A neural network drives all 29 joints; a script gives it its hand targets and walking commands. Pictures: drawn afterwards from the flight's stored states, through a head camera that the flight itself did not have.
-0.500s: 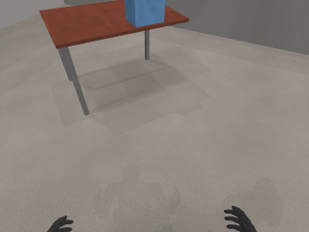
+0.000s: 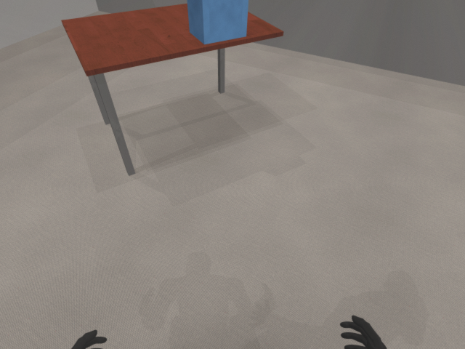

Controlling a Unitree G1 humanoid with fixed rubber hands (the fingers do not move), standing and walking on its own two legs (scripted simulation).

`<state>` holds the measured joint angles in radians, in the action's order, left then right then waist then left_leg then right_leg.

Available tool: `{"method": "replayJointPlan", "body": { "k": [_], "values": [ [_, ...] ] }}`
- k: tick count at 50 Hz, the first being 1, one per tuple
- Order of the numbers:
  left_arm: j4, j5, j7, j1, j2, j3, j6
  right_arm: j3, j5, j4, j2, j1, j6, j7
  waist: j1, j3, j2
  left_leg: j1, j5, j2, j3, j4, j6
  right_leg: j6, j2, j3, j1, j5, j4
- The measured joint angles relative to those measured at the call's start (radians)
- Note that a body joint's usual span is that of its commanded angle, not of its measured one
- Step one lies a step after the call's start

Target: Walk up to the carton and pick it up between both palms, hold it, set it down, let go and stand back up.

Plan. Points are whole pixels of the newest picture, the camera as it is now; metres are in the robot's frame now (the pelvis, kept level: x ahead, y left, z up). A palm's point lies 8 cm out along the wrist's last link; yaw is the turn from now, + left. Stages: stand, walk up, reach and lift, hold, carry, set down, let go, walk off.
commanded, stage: stand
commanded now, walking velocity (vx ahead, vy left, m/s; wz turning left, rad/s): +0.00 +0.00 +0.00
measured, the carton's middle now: (217, 9) +1.61 +0.06 +0.03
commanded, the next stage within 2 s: none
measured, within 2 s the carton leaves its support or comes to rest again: neither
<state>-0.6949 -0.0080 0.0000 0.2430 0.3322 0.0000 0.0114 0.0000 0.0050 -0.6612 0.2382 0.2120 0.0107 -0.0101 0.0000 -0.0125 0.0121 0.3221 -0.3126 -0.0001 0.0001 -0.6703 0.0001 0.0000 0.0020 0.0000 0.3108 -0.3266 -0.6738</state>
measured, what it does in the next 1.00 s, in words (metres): stands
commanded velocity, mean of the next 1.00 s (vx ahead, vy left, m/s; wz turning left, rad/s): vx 0.00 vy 0.00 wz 0.00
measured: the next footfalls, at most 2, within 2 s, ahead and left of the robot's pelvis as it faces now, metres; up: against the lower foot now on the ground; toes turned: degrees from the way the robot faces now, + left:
none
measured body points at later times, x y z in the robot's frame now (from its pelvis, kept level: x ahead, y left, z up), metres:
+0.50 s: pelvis +0.00 +0.00 +0.00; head -0.01 +0.00 +0.45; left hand +0.12 +0.28 -0.10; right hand +0.13 -0.25 -0.10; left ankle +0.03 +0.12 -0.72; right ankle +0.02 -0.12 -0.72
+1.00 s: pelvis -0.01 +0.00 +0.01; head -0.01 +0.00 +0.46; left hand +0.10 +0.28 -0.10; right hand +0.12 -0.25 -0.10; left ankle +0.03 +0.12 -0.72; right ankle +0.02 -0.12 -0.72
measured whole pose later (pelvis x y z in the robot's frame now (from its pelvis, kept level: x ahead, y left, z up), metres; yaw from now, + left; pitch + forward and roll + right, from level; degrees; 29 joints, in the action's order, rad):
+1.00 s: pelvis -0.01 +0.00 +0.01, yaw +0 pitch -1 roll +0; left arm -0.78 0.00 0.00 0.24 0.33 0.00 0.02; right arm 0.00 0.00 -0.75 0.24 0.21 0.01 -0.01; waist 0.00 -0.01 0.01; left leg 0.32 -0.25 0.00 0.00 -0.59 0.00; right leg 0.00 0.00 0.00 0.31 -0.27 -0.61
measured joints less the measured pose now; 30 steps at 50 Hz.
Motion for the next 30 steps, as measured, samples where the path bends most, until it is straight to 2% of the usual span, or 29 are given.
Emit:
{"method": "replayJointPlan", "body": {
  "k": [30],
  "values": [
    [-0.05, 0.003, 0.0, 0.0, 0.001, 0.0, 0.007, 0.0, -0.006, -0.05, 0.007, 0.0, -0.001, -0.001, 0.0, 0.0, -0.002, -0.005, 0.038, 0.0, 0.0, 0.052, 0.0, 0.0, 0.0, 0.0, 0.0, 0.032, 0.041]
  ]
}}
